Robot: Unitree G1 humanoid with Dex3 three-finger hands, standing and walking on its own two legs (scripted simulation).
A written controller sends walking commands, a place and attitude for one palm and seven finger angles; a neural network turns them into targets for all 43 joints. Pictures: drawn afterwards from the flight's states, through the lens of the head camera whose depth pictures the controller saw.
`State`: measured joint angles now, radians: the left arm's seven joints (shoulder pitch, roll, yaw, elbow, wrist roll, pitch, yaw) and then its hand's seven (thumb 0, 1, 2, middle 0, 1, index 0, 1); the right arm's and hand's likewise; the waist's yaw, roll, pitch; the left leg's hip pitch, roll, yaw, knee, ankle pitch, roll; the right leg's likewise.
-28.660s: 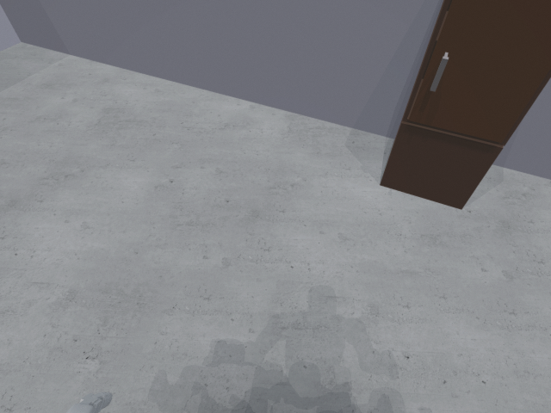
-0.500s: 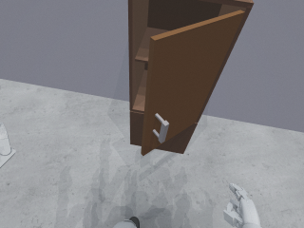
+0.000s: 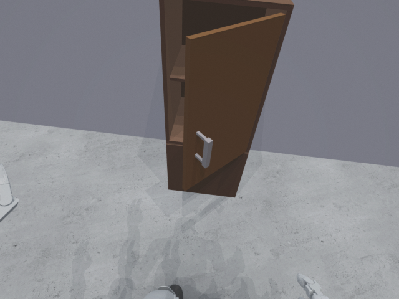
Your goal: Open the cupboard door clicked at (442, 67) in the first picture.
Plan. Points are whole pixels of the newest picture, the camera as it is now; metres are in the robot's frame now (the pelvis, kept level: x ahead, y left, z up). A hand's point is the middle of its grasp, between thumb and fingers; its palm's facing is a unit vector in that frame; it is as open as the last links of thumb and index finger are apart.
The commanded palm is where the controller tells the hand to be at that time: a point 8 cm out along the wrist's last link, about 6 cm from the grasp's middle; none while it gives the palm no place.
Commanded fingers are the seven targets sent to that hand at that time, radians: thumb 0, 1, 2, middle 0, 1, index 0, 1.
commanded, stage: stop stepping back and stand still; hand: left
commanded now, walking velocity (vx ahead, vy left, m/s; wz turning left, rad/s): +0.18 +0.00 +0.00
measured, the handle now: (202, 149) +0.59 -0.03 -0.09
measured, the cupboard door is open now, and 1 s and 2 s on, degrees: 46 46 46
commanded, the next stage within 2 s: let the arm hang, fingers relaxed in 1.40 s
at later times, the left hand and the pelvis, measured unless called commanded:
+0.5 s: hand (4, 236) +0.17 +0.24 +0.19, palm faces +0.36 -0.79 -0.50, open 7.4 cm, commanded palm +0.12 +0.29 +0.20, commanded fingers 0.00 0.90 0.90 -0.20 -0.30 -0.20 -0.30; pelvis -0.04 +0.00 +0.02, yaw -4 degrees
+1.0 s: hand out of the picture +0.19 +0.27 +0.18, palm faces +0.34 -0.81 -0.49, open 7.4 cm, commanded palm +0.13 +0.32 +0.20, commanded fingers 0.00 0.90 0.90 -0.20 -0.30 -0.20 -0.30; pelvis -0.03 +0.03 +0.02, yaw -4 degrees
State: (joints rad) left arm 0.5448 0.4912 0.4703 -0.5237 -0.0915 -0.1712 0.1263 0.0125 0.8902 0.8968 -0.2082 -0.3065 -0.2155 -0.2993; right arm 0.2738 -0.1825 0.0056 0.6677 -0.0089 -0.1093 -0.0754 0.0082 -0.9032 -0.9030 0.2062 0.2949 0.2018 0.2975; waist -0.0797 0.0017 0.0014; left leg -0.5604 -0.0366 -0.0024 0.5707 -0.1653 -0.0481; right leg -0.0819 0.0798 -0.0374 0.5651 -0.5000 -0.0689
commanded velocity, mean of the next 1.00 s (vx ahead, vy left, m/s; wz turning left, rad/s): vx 0.05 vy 0.00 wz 0.00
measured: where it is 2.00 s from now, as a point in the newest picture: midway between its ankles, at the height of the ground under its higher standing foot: outside the picture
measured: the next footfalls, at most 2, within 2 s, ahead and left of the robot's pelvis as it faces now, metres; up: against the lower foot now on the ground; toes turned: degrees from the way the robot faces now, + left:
left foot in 0.14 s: +0.07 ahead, +0.13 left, +0.00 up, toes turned -1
left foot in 0.66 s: +0.05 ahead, +0.14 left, +0.00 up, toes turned +1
